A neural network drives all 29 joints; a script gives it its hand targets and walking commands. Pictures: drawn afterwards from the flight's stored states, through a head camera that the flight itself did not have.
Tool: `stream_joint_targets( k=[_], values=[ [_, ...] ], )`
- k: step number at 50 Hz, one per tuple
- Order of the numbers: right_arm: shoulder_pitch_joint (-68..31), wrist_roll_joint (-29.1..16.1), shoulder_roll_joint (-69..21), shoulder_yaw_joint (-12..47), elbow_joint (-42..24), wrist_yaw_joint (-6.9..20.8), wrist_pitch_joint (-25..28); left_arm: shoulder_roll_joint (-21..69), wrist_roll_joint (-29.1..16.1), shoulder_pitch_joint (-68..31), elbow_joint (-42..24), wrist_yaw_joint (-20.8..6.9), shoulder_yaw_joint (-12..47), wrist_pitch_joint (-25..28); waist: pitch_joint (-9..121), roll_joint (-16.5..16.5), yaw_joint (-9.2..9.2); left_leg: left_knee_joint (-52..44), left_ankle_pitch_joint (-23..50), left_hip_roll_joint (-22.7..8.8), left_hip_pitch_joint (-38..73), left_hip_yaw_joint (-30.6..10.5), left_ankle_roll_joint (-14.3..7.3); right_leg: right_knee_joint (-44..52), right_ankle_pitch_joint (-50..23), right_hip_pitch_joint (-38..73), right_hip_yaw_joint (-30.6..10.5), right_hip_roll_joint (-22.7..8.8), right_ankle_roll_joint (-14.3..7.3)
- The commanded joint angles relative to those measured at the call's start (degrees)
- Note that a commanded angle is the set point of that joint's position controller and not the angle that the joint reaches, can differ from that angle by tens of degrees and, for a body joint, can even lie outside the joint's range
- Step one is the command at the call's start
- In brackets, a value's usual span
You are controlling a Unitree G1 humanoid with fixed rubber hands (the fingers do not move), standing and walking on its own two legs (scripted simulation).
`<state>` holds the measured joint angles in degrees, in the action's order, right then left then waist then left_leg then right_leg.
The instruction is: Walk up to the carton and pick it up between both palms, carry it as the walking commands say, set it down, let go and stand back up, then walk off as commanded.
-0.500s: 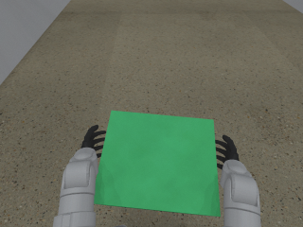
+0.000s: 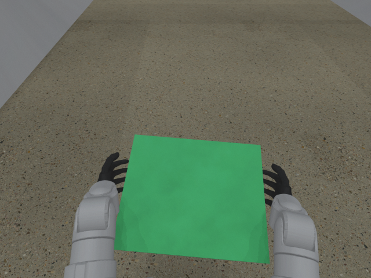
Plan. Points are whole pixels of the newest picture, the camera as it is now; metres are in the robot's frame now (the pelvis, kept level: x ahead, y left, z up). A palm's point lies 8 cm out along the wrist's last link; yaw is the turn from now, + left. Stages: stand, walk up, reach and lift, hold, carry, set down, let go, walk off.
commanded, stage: carry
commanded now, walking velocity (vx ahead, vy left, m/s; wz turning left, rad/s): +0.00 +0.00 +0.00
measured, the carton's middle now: (191, 202) +0.31 -0.01 -0.04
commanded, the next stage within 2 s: hold in 0.74 s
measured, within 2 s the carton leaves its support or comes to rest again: neither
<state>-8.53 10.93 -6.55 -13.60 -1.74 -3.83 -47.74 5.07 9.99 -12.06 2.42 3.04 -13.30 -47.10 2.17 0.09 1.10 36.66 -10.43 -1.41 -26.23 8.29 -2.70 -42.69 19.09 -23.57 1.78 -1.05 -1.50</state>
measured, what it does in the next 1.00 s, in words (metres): stands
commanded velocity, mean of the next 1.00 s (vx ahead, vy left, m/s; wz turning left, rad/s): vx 0.00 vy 0.00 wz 0.00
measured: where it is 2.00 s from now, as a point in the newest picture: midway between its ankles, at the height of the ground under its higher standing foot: outside the picture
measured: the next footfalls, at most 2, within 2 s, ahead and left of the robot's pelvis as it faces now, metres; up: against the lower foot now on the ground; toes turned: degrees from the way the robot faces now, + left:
none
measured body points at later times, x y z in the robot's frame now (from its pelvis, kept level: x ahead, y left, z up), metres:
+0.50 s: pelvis -0.02 +0.01 +0.00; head -0.04 +0.01 +0.45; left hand +0.28 +0.19 +0.04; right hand +0.26 -0.18 +0.04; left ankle +0.10 +0.10 -0.71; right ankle +0.04 -0.10 -0.71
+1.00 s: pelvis -0.01 +0.01 +0.00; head -0.04 +0.02 +0.45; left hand +0.29 +0.20 +0.04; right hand +0.30 -0.17 +0.04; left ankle +0.10 +0.10 -0.71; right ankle +0.04 -0.10 -0.71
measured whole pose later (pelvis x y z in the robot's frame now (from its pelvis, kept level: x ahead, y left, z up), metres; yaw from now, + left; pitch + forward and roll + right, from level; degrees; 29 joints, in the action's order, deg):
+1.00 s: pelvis -0.01 +0.01 +0.00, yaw +0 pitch -2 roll +0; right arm -18.0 12.3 -4.3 -14.5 18.0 -3.5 -39.2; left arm 4.8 11.6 -15.4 14.2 4.3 -17.7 -40.0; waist 2.5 0.1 0.8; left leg 36.6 -9.6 -1.4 -25.3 8.2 -3.5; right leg -41.2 17.7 -21.9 1.8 -1.0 -1.5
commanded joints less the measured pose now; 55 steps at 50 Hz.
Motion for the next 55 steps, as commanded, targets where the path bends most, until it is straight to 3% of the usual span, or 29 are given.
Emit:
stream_joint_targets(
  k=[1, 4, 5, 6, 8, 13, 14, 15, 16, 17, 22, 23, 28, 30, 31, 32, 34, 35, 36, 37, 38, 46, 47, 50, 51, 52, 53, 54, 55],
  values=[
    [-33.4, -16.4, -39.6, 37.2, -5.4, 15.6, 2.8, 40.8, -14.6, -26.9, -5.5, -15.6, 33.1, 2.6, 26.8, 4.7, -1.14, -7.7, -1.7, -7.1, 15.8, -7.1, -1.4, 14.6, -5.5, 7.3, -8.9, -7.5, -3.0],
    [-36.2, -21.2, -41.8, 42.5, -14.4, 15.5, 1.2, 42.6, -20.0, -29.8, -15.5, -15.4, 39.4, 0.6, 24.9, 4.0, -1.17, -8.9, -1.3, -8.1, 16.6, -8.6, -2.4, 16.0, -4.6, 5.9, -8.3, -6.8, -3.2],
    [-32.4, -13.9, -38.7, 34.6, -1.5, 15.7, 2.6, 41.0, -13.0, -26.3, -0.9, -15.7, 31.4, 2.0, 25.0, 4.8, -1.21, -9.6, -2.9, -7.8, 15.0, -8.2, -2.0, 15.4, -2.9, 6.4, -7.0, -6.5, -2.9],
    [-34.9, -18.9, -40.5, 40.3, -11.5, 15.8, 2.0, 42.3, -17.1, -26.0, -8.6, -16.0, 36.4, 1.1, 24.0, 7.0, -1.19, -9.7, -4.2, -7.8, 15.2, -7.9, -2.2, 16.2, -1.8, 6.0, -7.4, -6.2, -2.9],
    [-32.9, -13.3, -38.3, 33.5, 1.3, 16.0, 2.9, 39.5, -11.4, -26.5, 1.4, -15.8, 29.3, 2.5, 22.1, 2.5, -1.33, -11.7, -7.6, -8.2, 14.1, -9.5, -2.0, 14.7, 1.3, 5.1, -5.8, -5.0, -2.6],
    [-34.4, -15.2, -39.7, 36.2, -5.0, 15.8, 5.0, 41.2, -14.5, -28.6, -4.2, -16.1, 33.3, 4.3, 24.3, 6.2, -1.16, -10.0, -6.7, -7.1, 14.0, -7.8, -2.0, 15.4, -1.6, 7.6, -6.4, -6.3, -3.3],
    [-38.4, -21.1, -42.2, 42.7, -15.9, 15.8, 3.4, 43.3, -20.2, -34.2, -17.6, -15.9, 39.9, 3.0, 24.8, 2.5, -0.91, -10.0, -3.3, -7.2, 14.7, -7.8, -1.3, 15.6, -3.7, 5.9, -8.2, -6.3, -3.3],
    [-38.7, -17.3, -39.1, 37.5, -7.2, 16.1, 3.5, 40.8, -14.5, -29.3, -5.4, -15.7, 33.1, 3.0, 23.3, 3.4, -1.23, -9.8, -4.7, -7.5, 15.3, -7.5, -1.1, 15.6, -1.8, 5.0, -7.6, -6.5, -2.8],
    [-36.9, -19.7, -42.5, 41.4, -10.0, 15.9, 2.5, 42.7, -18.3, -33.8, -13.5, -15.5, 37.3, 2.6, 24.2, 3.9, -1.01, -10.3, -3.4, -8.2, 15.6, -9.3, -1.8, 15.0, -1.2, 4.6, -6.2, -5.1, -2.8],
    [-34.8, -13.0, -38.2, 32.5, 0.8, 16.0, 4.3, 40.2, -12.1, -29.1, -0.3, -15.9, 29.8, 4.0, 23.7, 2.7, -1.29, -10.8, -7.1, -8.0, 14.1, -8.6, -1.5, 14.8, 0.1, 5.5, -6.6, -5.0, -2.8],
    [-37.6, -16.1, -39.8, 36.5, -4.3, 16.2, 4.6, 41.1, -13.6, -28.0, -2.0, -15.9, 32.2, 3.7, 21.0, 5.1, -1.18, -12.9, -12.7, -8.3, 13.0, -8.6, -1.5, 15.6, 4.6, 3.7, -5.5, -4.5, -3.0],
    [-37.9, -19.0, -40.5, 39.6, -9.2, 16.4, 3.7, 41.6, -16.4, -30.5, -8.9, -15.8, 35.6, 3.1, 20.9, 0.1, -1.26, -14.5, -13.2, -8.3, 10.6, -9.6, -1.5, 12.4, 3.0, 4.8, -4.4, -3.3, -2.9],
    [-33.9, -13.9, -38.2, 33.6, -0.9, 16.1, 4.3, 40.3, -13.1, -28.0, -1.8, -16.2, 32.4, 3.5, 20.7, 1.1, -1.77, -15.5, -18.5, -9.4, 10.0, -10.7, -2.0, 14.5, 4.9, 3.9, -5.8, -4.1, -3.7],
    [-36.8, -18.8, -40.5, 39.2, -9.9, 16.0, 3.8, 42.5, -17.6, -30.0, -9.7, -15.9, 37.5, 2.7, 20.4, 0.0, -1.48, -15.3, -12.9, -8.6, 10.8, -10.6, -1.5, 12.7, 1.6, 4.6, -4.8, -3.3, -3.2],
    [-34.3, -14.0, -39.2, 34.1, 0.5, 16.0, 4.1, 40.4, -13.6, -30.4, -2.4, -15.8, 32.3, 3.2, 20.2, 0.1, -1.37, -15.1, -13.8, -8.4, 9.0, -9.8, -1.4, 12.9, 0.4, 5.0, -4.6, -3.3, -3.2],
    [-36.1, -16.3, -40.3, 36.8, -6.0, 16.0, 4.2, 41.6, -16.4, -32.2, -7.4, -15.9, 35.6, 3.0, 19.9, 5.1, -1.31, -13.2, -10.9, -8.5, 10.7, -9.3, -1.6, 14.8, 1.5, 4.5, -5.9, -5.0, -2.7],
    [-39.5, -18.4, -39.8, 38.9, -10.4, 16.0, 4.1, 42.7, -16.7, -29.7, -7.0, -15.8, 36.0, 2.6, 19.9, 4.3, -1.4, -11.1, -9.7, -7.7, 10.6, -8.6, -1.1, 16.5, 0.5, 4.1, -8.1, -6.1, -3.1],
    [-37.6, -15.2, -38.3, 35.9, -4.4, 15.8, 4.4, 40.4, -13.9, -29.2, -2.1, -15.8, 32.1, 3.4, 23.9, 6.4, -1.24, -10.9, -4.5, -7.9, 14.7, -9.4, -1.9, 15.0, -1.2, 4.1, -7.1, -5.4, -2.8],
    [-33.9, -14.3, -40.1, 33.8, 0.8, 16.0, 4.9, 40.1, -13.9, -33.3, -5.6, -15.4, 31.5, 5.1, 24.6, 1.7, -1.22, -11.3, -3.3, -9.0, 16.3, -9.7, -1.6, 12.7, -1.5, 3.7, -5.5, -4.5, -2.4],
    [-37.8, -18.0, -40.6, 38.1, -9.8, 16.0, 4.5, 43.1, -16.6, -31.4, -10.4, -15.3, 35.7, 3.7, 22.4, 0.4, -1.42, -11.7, -4.9, -8.9, 13.8, -9.2, -1.9, 13.4, -2.9, 5.4, -5.9, -4.8, -2.3],
    [-37.7, -13.9, -44.0, 33.2, 9.8, 18.7, 8.2, 45.5, -14.6, -41.8, -1.0, -17.6, 33.2, 6.4, 17.9, 3.2, -0.85, -10.0, -8.4, 6.1, 24.6, -14.5, 0.7, 19.6, 7.2, 2.4, -6.6, 3.3, -2.6],
    [-62.4, -15.2, -47.6, 36.9, 12.3, 22.5, 16.1, 52.5, -13.1, -50.2, 8.8, -20.0, 30.9, 10.6, 21.2, 7.6, -3.11, -6.9, -13.4, 5.8, 31.7, -14.0, 1.6, 23.2, 16.0, -3.3, -9.0, 1.1, -2.9],
    [-60.1, -13.3, -46.6, 30.9, 18.2, 22.3, 16.3, 53.9, -14.9, -55.9, 8.9, -21.1, 33.2, 11.6, 22.0, 5.3, 2.47, -6.6, -13.0, 5.7, 32.7, -13.8, 2.1, 23.4, 16.0, -3.8, -9.1, 0.8, -2.9],
    [-58.4, -14.8, -50.5, 32.4, 22.6, 24.3, 16.7, 53.1, -13.9, -53.5, 8.2, -20.6, 31.6, 11.2, 22.5, 3.6, -1.56, -8.5, -10.2, 5.7, 34.2, -14.0, 2.5, 22.6, 11.0, -2.2, -8.1, 0.7, -2.7],
    [-57.5, -11.7, -51.5, 28.3, 25.0, 24.0, 16.5, 54.0, -14.2, -58.4, 9.9, -21.7, 33.1, 11.4, 21.9, 5.5, 2.68, -7.8, -11.1, 6.0, 34.1, -13.3, 2.9, 23.7, 12.3, -2.7, -8.9, 0.9, -2.7],
    [-57.2, -13.6, -54.2, 31.8, 22.2, 24.4, 16.6, 55.4, -15.6, -57.1, 6.1, -21.9, 34.7, 11.8, 29.1, 7.9, 0.62, -7.8, -6.7, 4.7, 36.4, -14.7, 3.1, 22.2, 6.6, -0.9, -8.1, 1.5, -2.1],
    [-53.9, -12.0, -53.1, 28.0, 27.2, 24.8, 16.2, 56.2, -15.8, -60.4, 6.9, -22.1, 35.3, 11.2, 27.7, 3.3, 3.63, -9.8, -9.7, 4.1, 36.4, -15.4, 4.3, 21.7, 6.2, 0.0, -7.4, 1.6, -2.8],
    [-51.6, -12.2, -53.7, 28.7, 27.2, 25.4, 16.3, 54.9, -15.1, -57.2, 6.6, -21.7, 33.1, 11.6, 28.2, 6.8, 1.6, -9.9, -5.7, 3.6, 37.3, -16.3, 3.6, 22.0, 3.8, -0.5, -7.9, 1.3, -2.4],
    [-50.7, -12.7, -55.9, 28.7, 26.5, 25.5, 16.1, 54.7, -14.0, -55.2, 7.2, -22.0, 33.2, 10.9, 28.1, 1.8, 0.07, -10.4, -4.5, 5.2, 36.5, -14.3, 3.7, 22.6, 1.4, 2.1, -8.6, 1.2, -2.5]
  ],
)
